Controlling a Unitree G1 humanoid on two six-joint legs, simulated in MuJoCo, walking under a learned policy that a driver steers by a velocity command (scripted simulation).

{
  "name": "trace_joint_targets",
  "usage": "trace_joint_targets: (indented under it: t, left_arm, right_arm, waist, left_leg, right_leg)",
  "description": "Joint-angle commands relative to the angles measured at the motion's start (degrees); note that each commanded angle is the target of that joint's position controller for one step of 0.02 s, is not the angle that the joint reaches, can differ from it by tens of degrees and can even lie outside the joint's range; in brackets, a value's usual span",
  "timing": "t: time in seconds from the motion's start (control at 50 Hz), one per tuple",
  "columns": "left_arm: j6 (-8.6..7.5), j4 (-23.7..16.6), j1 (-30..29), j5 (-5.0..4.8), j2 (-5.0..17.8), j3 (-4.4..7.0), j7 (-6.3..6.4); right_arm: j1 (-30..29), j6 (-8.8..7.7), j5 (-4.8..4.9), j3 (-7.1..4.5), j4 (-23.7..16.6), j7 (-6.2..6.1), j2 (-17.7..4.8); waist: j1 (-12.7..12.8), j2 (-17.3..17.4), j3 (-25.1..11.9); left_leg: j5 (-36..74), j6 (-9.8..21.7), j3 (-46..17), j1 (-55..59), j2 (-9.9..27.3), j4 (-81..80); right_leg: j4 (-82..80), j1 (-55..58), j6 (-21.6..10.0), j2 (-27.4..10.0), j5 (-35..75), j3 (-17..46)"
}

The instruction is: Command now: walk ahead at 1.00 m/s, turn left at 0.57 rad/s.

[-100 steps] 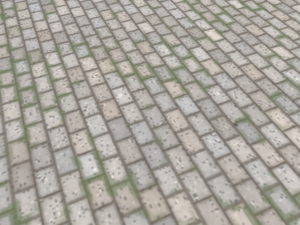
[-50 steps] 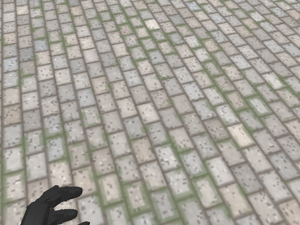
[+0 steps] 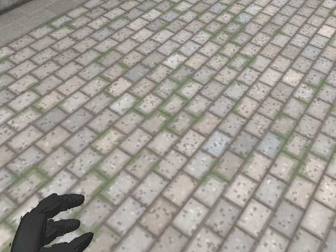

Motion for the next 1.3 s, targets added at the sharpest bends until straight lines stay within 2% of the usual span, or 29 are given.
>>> trace_joint_targets:
  t: [0.02, 0.06, 0.08, 0.1, 0.12, 0.16, 0.2, 0.26, 0.32, 0.42, 0.44, 0.46, 0.48, 0.5, 0.54, 0.6, 0.72, 0.82, 0.86, 0.88, 0.9, 0.92, 0.94, 0.96, 0.98, 1.04, 1.12, 1.24, 1.3]
  left_arm:
    - [-0.82, -2.85, 0.28, -0.97, 7.1, 3.11, -0.2]
    - [-0.58, 0.95, 19.14, 0.29, 10.99, 5.17, 0.3]
    - [-0.73, 2.67, 25.06, 2.93, 16.23, 5.66, -0.01]
    - [-0.59, 6.92, 30.18, 1.9, 15.34, 5.86, -1.7]
    - [-0.09, 5.41, 26.32, 0.6, 9.97, 4.49, -1.7]
    - [0.96, 3.76, 16.87, 0.41, 7.92, 3.54, -1.37]
    - [0.91, 5.18, 17.11, 0.66, 6.96, 3.07, -0.7]
    - [2.05, 6.15, 16.14, 0.33, 9.18, 3.84, 0.71]
    - [4.45, 5.58, 15.1, -0.99, 12.53, 5.39, 2.34]
    - [7.05, 3.52, 13.46, -1.32, 9.15, 5.43, 3.88]
    - [7.28, 3.16, 14.69, -1.12, 6.3, 4.75, 3.62]
    - [7.54, 3.33, 20.16, -0.06, 1.53, 3.53, 3.27]
    - [7.53, 3.13, 30.6, -0.32, 2.49, 3.27, 2.75]
    - [7.96, 3.64, 30.32, -1.02, 7.31, 4.34, 2.68]
    - [9.69, 4.46, 23.56, -1.25, 11.19, 6.07, 3.51]
    - [10.82, 2.62, 21.13, -0.65, 7.91, 5.56, 3.26]
    - [10.35, -1.12, 13.95, -0.53, 5.32, 4.02, 1.25]
    - [11.84, -2.35, 12.23, -0.64, 7.6, 4.82, -0.48]
    - [12.26, -1.66, 14.4, -0.44, 8.19, 5.71, -0.45]
    - [12.18, -0.55, 18.02, -0.17, 11.15, 6.99, 0.33]
    - [11.83, -1.67, 19.66, -0.06, 20.21, 9.01, 1.61]
    - [10.01, -3.97, 17.58, 2.21, 19.9, 8.43, 1.11]
    - [8.69, -3.34, 16.79, 2.37, 17.45, 7.96, 0.6]
    - [8.04, -2.86, 14.39, 1.17, 15.96, 7.58, 0.94]
    - [8.24, -3.25, 11.77, -0.09, 13.62, 6.88, 1.43]
    - [9.15, -4.54, 8.65, 0.18, 11.97, 5.97, 2.74]
    - [9.59, -4.46, 9.38, -0.36, 13.12, 6.58, 3.4]
    - [10.23, -5.13, 8.04, -0.56, 13.33, 6.96, 2.84]
    - [10.09, -4.7, 8.29, -0.85, 9.68, 5.46, 2.61]
  right_arm:
    - [-0.01, 0.22, -0.42, -2.4, -1.37, -0.3, -8.14]
    - [-3.29, 0.95, -2.75, -1.83, -2.46, 0.66, -8.24]
    - [7.37, 0.48, -1.58, -0.24, -2.89, 0.79, -1.09]
    - [12.35, -0.2, 0.32, 1.02, -0.75, 0.95, -0.69]
    - [5.36, -0.34, 0.55, 0.46, -1.71, 0.96, -5.13]
    - [-12.86, -1.49, -2.43, 0.4, -7.12, 0.81, -7.63]
    - [-15.58, -2.19, -4.03, 0.46, -8.65, 0.88, -6.19]
    - [-15.82, -1.8, -3.0, 1.82, -9.03, 0.71, -3.16]
    - [-18.15, -0.93, -2.45, 1.74, -8.14, 0.97, -4.49]
    - [-18.54, -0.55, -2.6, 0.17, -7.78, 0.95, -7.18]
    - [-16.37, -0.54, -3.21, -0.24, -7.2, 0.56, -8.11]
    - [-14.18, 0.01, -3.99, -0.51, -7.4, -0.11, -10.34]
    - [-15.3, 1.11, -5.4, 0.04, -8.49, -0.11, -9.52]
    - [-18.13, 1.91, -4.09, -0.77, -8.27, -0.09, -9.44]
    - [-22.02, 2.32, -3.49, 0.23, -8.9, -0.27, -5.22]
    - [-24.02, 2.39, -3.99, -0.23, -7.72, -0.86, -6.05]
    - [-21.77, 2.82, -3.43, -1.9, -5.19, -1.18, -9.08]
    - [-21.11, 2.47, -1.35, -3.44, -4.02, 0.6, -12.03]
    - [-20.16, 2.4, -0.34, -3.51, -3.06, 1.0, -11.03]
    - [-16.84, 2.55, -0.7, -3.1, -1.61, 1.36, -8.7]
    - [-15.49, 2.81, -3.48, -2.25, -3.78, 1.55, -6.01]
    - [-21.56, 2.75, -4.37, -2.27, -6.34, 0.75, -7.07]
    - [-24.51, 2.91, -3.04, -2.79, -6.79, 0.15, -9.0]
    - [-23.85, 2.87, -2.36, -2.88, -6.5, -0.42, -8.81]
    - [-22.25, 2.91, -2.78, -3.08, -5.35, -1.02, -9.22]
    - [-20.03, 2.56, -2.93, -2.97, -4.2, -0.69, -8.53]
    - [-21.79, 2.39, -2.16, -1.99, -4.05, 0.0, -6.5]
    - [-20.85, 1.72, -1.66, -2.55, -3.9, 1.15, -8.31]
    - [-12.95, 1.19, -0.63, -3.68, -1.69, 1.36, -10.01]
  waist:
    - [3.7, 8.72, 0.94]
    - [14.18, 9.25, -10.16]
    - [9.51, -10.32, -21.37]
    - [9.59, -27.6, -26.81]
    - [10.63, -17.51, -19.28]
    - [10.24, 0.11, -5.63]
    - [8.24, -0.38, -4.59]
    - [5.62, -2.53, -6.29]
    - [5.04, -3.54, -9.11]
    - [2.89, -4.25, -7.37]
    - [2.75, -1.44, -8.77]
    - [5.03, 10.11, -13.23]
    - [9.75, 16.15, -17.99]
    - [9.95, 17.12, -15.3]
    - [8.19, 8.88, -8.14]
    - [8.75, 9.92, -5.06]
    - [6.59, 8.7, -8.25]
    - [6.9, 9.87, -7.56]
    - [8.67, 7.68, -7.91]
    - [9.44, 1.32, -7.41]
    - [7.04, -19.03, -6.27]
    - [10.23, -15.32, -10.41]
    - [10.86, -8.81, -9.71]
    - [8.71, -6.62, -7.67]
    - [7.3, -4.47, -7.32]
    - [5.37, -5.41, -9.3]
    - [6.42, -5.7, -9.59]
    - [6.75, -9.43, -8.56]
    - [3.56, -4.38, -10.56]
  left_leg:
    - [19.11, 6.29, -7.65, -7.75, 12.61, -2.99]
    - [44.37, 1.74, -2.69, -8.11, 9.89, 20.64]
    - [25.77, -2.96, 1.45, -24.03, 2.64, 45.95]
    - [-6.48, -5.26, 2.42, -36.16, -2.89, 59.84]
    - [-6.0, -4.65, 2.98, -42.45, 2.35, 62.68]
    - [-1.27, -4.81, 7.98, -42.03, 6.42, 54.79]
    - [-0.12, -5.61, 8.3, -37.6, 8.62, 44.18]
    - [1.91, -7.57, 10.16, -30.99, 6.54, 25.49]
    - [17.13, -8.3, 10.71, -18.87, 1.91, 12.26]
    - [29.31, -7.27, 5.82, -8.24, 4.51, -1.72]
    - [32.47, -5.32, 4.8, -2.96, 9.02, -4.34]
    - [45.88, -0.24, -6.72, 7.05, 22.59, -2.87]
    - [49.04, 7.96, -20.21, 8.94, 33.87, -2.94]
    - [35.14, 11.19, -22.79, 5.42, 34.23, -6.28]
    - [22.12, 6.84, -8.21, -3.24, 24.89, -8.24]
    - [26.81, 6.73, 4.2, -11.83, 20.59, -10.65]
    - [31.46, 8.69, 11.86, -7.57, 24.32, -10.64]
    - [30.5, 5.07, 17.06, -6.71, 26.61, -6.93]
    - [25.25, 0.55, 20.66, -8.76, 24.84, 0.15]
    - [17.9, -3.64, 23.86, -15.26, 21.04, 9.33]
    - [-10.48, -10.02, 27.85, -34.76, 12.45, 29.05]
    - [-13.86, -10.81, 14.76, -41.92, 7.46, 39.47]
    - [-9.11, -9.26, 11.08, -42.78, 8.01, 42.26]
    - [-3.67, -8.06, 9.68, -43.12, 8.53, 40.69]
    - [-0.17, -7.9, 9.02, -42.84, 9.21, 38.87]
    - [5.74, -9.13, 9.0, -36.13, 6.43, 34.64]
    - [7.89, -10.17, 7.5, -32.41, 3.51, 21.59]
    - [7.27, -8.95, 5.69, -23.5, 2.15, 8.81]
    - [10.94, -5.3, 5.36, -2.75, 8.26, -3.14]
  right_leg:
    - [-1.39, 14.71, -1.77, 1.22, -4.57, -3.99]
    - [2.1, 33.51, -6.11, 1.56, -8.17, -6.99]
    - [1.51, 54.34, -16.44, -11.04, -6.88, 17.23]
    - [-11.76, 61.47, -23.18, -18.2, -17.51, 43.37]
    - [-13.09, 58.28, -21.21, -16.66, -20.22, 41.66]
    - [-10.85, 39.76, -17.91, -10.63, 5.38, 24.09]
    - [-10.73, 33.25, -17.15, -6.8, 22.04, 16.06]
    - [-11.87, 26.98, -18.24, -5.15, 28.74, 12.91]
    - [-12.68, 20.07, -15.16, -1.82, 17.56, 11.17]
    - [-5.37, 16.68, -8.59, 2.23, -4.6, 16.67]
    - [1.61, 14.41, -6.71, 5.04, -13.22, 14.64]
    - [16.97, 7.16, -4.27, 10.59, -40.87, 7.47]
    - [26.65, 2.76, -3.04, 11.05, -51.5, 4.14]
    - [34.11, -1.53, -0.83, 5.77, -45.48, -0.39]
    - [39.27, -2.88, 1.18, 2.26, -36.23, -1.63]
    - [39.46, 1.0, 2.67, 0.52, -29.97, -4.84]
    - [23.46, 5.5, 1.44, -2.4, -23.98, -6.99]
    - [9.4, 14.18, -2.6, -0.93, -23.51, -10.8]
    - [-0.62, 21.71, -5.65, 1.6, -17.82, -11.8]
    - [-6.48, 29.4, -8.58, 0.91, -8.9, -6.83]
    - [-8.0, 39.35, -16.63, -14.24, 16.31, 16.24]
    - [-10.21, 36.79, -24.86, -17.66, 12.15, 25.36]
    - [-11.99, 35.39, -23.18, -14.89, 5.17, 20.55]
    - [-12.06, 33.67, -19.96, -11.75, 0.27, 17.24]
    - [-11.44, 32.82, -17.59, -10.09, -1.63, 15.17]
    - [-9.99, 28.47, -16.32, -6.51, 2.78, 12.53]
    - [-8.51, 28.16, -15.61, -4.55, -1.93, 16.29]
    - [-7.36, 25.13, -14.48, -2.58, -5.77, 25.06]
    - [-3.01, 10.74, -11.05, 3.35, -43.33, 21.21]
Velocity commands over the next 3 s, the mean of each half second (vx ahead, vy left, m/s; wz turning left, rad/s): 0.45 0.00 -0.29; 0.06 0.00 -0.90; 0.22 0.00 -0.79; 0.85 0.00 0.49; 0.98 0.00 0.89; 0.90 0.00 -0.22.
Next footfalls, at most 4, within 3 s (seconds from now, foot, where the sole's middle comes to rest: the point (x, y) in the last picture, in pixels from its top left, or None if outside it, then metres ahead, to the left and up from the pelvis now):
0.06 right None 0.27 -0.18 -0.77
0.46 left None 0.47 0.01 -0.77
0.88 right None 0.33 -0.22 -0.77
1.30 left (182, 240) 0.52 -0.11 -0.76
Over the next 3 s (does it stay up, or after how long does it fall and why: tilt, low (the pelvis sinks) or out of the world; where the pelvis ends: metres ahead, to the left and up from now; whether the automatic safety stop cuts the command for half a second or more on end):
stays up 1.22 -0.87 0.01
